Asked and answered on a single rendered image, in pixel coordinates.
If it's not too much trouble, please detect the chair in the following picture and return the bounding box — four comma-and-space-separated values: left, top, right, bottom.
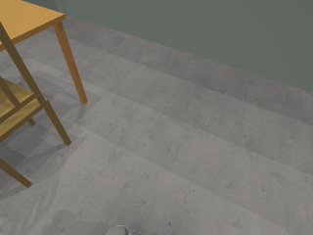
0, 22, 71, 188

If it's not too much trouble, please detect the table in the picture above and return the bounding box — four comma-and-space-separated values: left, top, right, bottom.
0, 0, 88, 105

